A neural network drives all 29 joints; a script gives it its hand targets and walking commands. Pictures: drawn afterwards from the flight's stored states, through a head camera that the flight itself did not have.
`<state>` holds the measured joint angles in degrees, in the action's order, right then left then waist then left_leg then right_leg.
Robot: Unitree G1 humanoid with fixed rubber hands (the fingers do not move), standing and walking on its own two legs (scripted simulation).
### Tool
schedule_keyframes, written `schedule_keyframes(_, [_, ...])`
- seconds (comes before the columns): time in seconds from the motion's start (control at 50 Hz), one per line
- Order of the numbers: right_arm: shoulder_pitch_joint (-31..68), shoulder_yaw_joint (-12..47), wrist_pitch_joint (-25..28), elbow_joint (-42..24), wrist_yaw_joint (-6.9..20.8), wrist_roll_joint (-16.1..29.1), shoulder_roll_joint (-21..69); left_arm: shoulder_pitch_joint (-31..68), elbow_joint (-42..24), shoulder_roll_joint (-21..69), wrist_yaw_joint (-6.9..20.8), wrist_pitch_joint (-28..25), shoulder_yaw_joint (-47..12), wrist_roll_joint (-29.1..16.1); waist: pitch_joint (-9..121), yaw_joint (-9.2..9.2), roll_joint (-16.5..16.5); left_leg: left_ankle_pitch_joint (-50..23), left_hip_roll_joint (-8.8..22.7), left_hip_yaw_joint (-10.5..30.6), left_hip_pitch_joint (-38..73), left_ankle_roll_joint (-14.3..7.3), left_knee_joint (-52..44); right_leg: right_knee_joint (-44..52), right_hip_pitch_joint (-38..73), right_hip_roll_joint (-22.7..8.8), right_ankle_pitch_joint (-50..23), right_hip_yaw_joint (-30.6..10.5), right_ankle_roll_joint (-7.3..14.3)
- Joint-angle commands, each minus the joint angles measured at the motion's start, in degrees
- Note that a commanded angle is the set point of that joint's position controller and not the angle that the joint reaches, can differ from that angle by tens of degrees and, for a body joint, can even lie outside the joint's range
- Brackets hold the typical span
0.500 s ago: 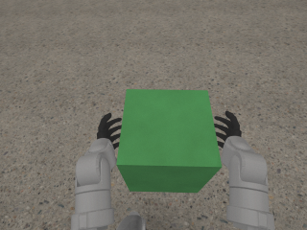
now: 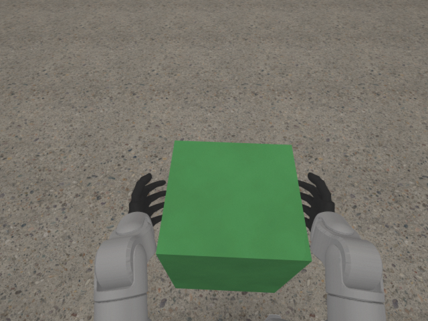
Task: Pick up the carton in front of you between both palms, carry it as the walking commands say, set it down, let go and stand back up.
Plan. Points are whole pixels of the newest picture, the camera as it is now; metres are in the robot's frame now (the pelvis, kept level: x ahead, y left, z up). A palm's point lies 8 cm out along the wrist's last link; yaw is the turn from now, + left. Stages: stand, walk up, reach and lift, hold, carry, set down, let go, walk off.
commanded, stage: carry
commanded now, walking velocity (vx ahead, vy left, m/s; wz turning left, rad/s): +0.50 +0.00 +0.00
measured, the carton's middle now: (228, 222) +0.32 -0.01 +0.00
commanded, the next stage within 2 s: none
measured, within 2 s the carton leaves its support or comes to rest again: neither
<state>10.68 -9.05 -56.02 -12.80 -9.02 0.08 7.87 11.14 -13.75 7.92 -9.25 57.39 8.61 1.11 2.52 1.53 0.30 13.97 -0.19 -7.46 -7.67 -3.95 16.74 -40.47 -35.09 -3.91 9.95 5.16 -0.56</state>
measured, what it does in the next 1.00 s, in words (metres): walks ahead: right foot, then left foot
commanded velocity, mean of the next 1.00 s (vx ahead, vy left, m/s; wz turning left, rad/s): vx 0.50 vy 0.00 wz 0.00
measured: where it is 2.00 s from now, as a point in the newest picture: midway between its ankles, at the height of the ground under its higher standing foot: (208, 158)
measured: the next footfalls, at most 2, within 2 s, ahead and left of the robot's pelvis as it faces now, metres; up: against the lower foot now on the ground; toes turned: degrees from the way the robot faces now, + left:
right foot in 0.14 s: +0.26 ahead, -0.12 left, +0.00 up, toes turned -10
left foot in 0.62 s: +0.55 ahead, +0.13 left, +0.00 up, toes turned +12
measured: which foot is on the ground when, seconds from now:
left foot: down 0.00-0.18, up 0.20-0.60, down 0.62-1.00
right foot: up 0.00-0.12, down 0.14-0.62, up 0.64-1.00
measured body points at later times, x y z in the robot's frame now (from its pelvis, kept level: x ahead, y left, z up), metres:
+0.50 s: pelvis +0.31 -0.02 +0.00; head +0.26 -0.02 +0.44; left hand +0.53 +0.15 +0.08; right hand +0.54 -0.16 +0.08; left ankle +0.46 +0.13 -0.71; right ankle +0.22 -0.12 -0.75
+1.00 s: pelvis +0.61 +0.04 +0.00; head +0.59 +0.04 +0.45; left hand +0.85 +0.18 +0.08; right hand +0.84 -0.12 +0.08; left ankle +0.51 +0.12 -0.75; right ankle +0.74 -0.10 -0.72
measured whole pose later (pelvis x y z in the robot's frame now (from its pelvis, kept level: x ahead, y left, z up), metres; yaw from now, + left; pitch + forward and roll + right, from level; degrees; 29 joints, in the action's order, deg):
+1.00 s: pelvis +0.61 +0.04 +0.00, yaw -1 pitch +3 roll -1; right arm -5.3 -2.0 -63.7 -30.9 -8.4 0.4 7.8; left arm -6.9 -32.9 7.8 -8.7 64.1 1.7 0.7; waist 7.5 1.5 -0.1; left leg 16.3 1.7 -12.8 -0.9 -1.0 14.0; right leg -34.3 -32.3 -5.7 5.8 8.5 0.4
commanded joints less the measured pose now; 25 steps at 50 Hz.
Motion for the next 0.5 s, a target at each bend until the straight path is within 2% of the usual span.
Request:
schedule_keyframes(0.0, [12.88, 35.02, -4.14, -17.99, 1.43, 9.96, 41.00, 13.61, -16.04, 42.45, 0.70, 3.06, -36.25, -10.63, 15.03, -0.18, 7.76, -35.03, 11.99, 3.56, 15.43, -2.10, 0.52, 14.05, 6.73, 2.44, -7.89, 6.30, 1.21])
schedule_keyframes(0.04, [8.23, 34.33, -6.19, -18.15, 1.04, 8.66, 38.37, 8.47, -16.70, 39.72, 0.68, 4.93, -35.87, -10.37, 15.75, -1.35, 7.14, -42.17, 10.96, 0.77, 12.72, -0.60, 8.23, 18.60, 16.17, 4.49, -7.89, 9.19, 2.15])
schedule_keyframes(0.06, [5.69, 34.29, -7.08, -18.22, 0.94, 8.11, 37.46, 6.89, -16.85, 38.74, 0.80, 5.72, -35.71, -10.06, 17.95, -1.76, 6.06, -40.58, 9.67, -1.06, 7.03, 1.18, 14.93, 18.09, 26.28, 3.72, -6.97, 8.26, 3.48])
schedule_keyframes(0.08, [5.29, 34.44, -7.94, -19.02, 0.97, 7.79, 36.58, 4.82, -16.85, 37.95, 0.96, 6.32, -35.46, -9.83, 21.26, -3.14, 0.44, -27.90, 7.13, -2.19, -5.49, 3.63, 27.06, 16.66, 40.05, -3.87, -8.94, -2.36, 6.42])
schedule_keyframes(0.1, [4.39, 34.81, -8.81, -19.68, 1.22, 7.84, 37.19, 3.47, -17.19, 36.89, 1.16, 6.78, -35.04, -9.50, 25.58, -3.10, -13.86, -4.17, 1.38, -1.00, -21.81, 4.98, 42.29, 18.00, 52.04, -17.38, -12.43, -23.67, 12.43])
schedule_keyframes(0.12, [4.41, 35.82, -9.39, -20.05, 1.68, 8.46, 38.03, 2.41, -17.16, 38.30, 1.52, 6.98, -35.42, -9.84, 24.30, -3.27, -19.08, 14.84, -1.74, 2.09, -33.71, 4.05, 52.08, 22.64, 55.50, -21.13, -19.24, -31.18, 17.01])
schedule_keyframes(0.14, [5.78, 36.24, -9.40, -20.57, 2.07, 9.32, 38.95, 3.71, -19.55, 39.85, 2.03, 7.00, -35.75, -10.60, 22.13, -3.07, -11.28, 15.45, 2.20, 6.22, -36.43, 3.11, 56.64, 22.57, 52.25, -20.85, -21.04, -28.47, 16.06])
schedule_keyframes(0.16, [6.49, 37.52, -8.98, -20.68, 2.50, 9.76, 40.70, 5.83, -19.70, 42.46, 2.65, 6.84, -36.62, -11.79, 20.22, -2.62, -6.58, 12.80, 4.51, 7.17, -36.88, 3.03, 54.60, 22.84, 49.37, -19.08, -17.93, -23.21, 13.27])
schedule_keyframes(0.18, [7.60, 38.07, -8.67, -21.04, 2.89, 9.78, 41.80, 6.57, -20.19, 43.29, 3.18, 6.53, -36.79, -11.85, 16.86, -2.49, -3.42, 8.43, 5.88, 7.26, -34.04, 3.15, 51.04, 25.16, 42.00, -17.41, -13.77, -18.64, 10.40])
schedule_keyframes(0.2, [8.05, 38.27, -8.20, -20.70, 3.20, 9.27, 42.90, 8.63, -21.28, 44.08, 3.71, 6.15, -37.80, -12.21, 15.53, -2.37, -3.83, 6.37, 6.72, 6.87, -30.93, 3.47, 44.35, 28.54, 36.97, -16.74, -6.53, -15.25, 8.68])
schedule_keyframes(0.26, [7.17, 37.98, -7.00, -20.01, 3.18, 8.02, 43.87, 9.08, -21.27, 43.12, 4.59, 5.59, -38.62, -12.37, 11.75, -2.02, -7.11, 0.27, 7.08, 2.41, -26.48, 4.58, 33.15, 34.50, 28.63, -13.83, 6.84, -7.37, 7.66])
schedule_keyframes(0.3, [5.62, 37.91, -6.89, -19.46, 2.68, 7.10, 42.59, 8.25, -21.32, 40.87, 4.57, 5.43, -38.34, -12.32, 9.21, -2.10, -7.09, -5.17, 6.53, 0.29, -23.61, 4.70, 25.18, 35.70, 26.63, -11.80, 7.26, -2.67, 7.23])
schedule_keyframes(0.32, [4.96, 37.73, -6.92, -19.41, 2.38, 6.78, 41.62, 7.46, -20.99, 39.65, 4.41, 5.49, -38.29, -12.03, 8.49, -2.07, -8.12, -6.79, 6.19, -0.74, -22.78, 4.61, 21.95, 35.64, 26.68, -11.47, 6.85, -1.36, 7.11])
schedule_keyframes(0.38, [4.15, 37.43, -7.60, -20.73, 1.74, 6.56, 38.51, 4.55, -20.25, 36.41, 3.44, 6.04, -37.35, -10.98, 6.23, -2.31, -9.34, -10.43, 5.97, -2.41, -21.34, 4.66, 16.18, 35.55, 26.37, -12.08, 7.50, -0.49, 7.40])
schedule_keyframes(0.48, [5.71, 36.20, -9.12, -20.96, 1.09, 7.84, 34.45, 5.93, -21.15, 33.20, 1.62, 7.52, -36.47, -10.01, 3.76, -2.49, -7.78, -12.51, 5.89, -3.34, -18.83, 4.73, 12.08, 31.81, 28.95, -11.43, 3.45, 0.65, 6.02])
